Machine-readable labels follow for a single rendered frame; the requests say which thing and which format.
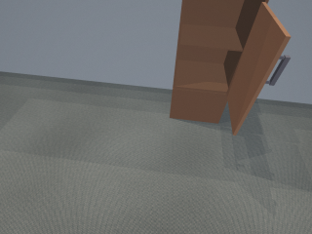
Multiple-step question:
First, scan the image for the cupboard door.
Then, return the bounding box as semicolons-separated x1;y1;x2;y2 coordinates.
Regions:
226;2;291;136

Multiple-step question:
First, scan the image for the handle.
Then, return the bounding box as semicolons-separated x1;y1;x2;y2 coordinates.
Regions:
265;55;291;86

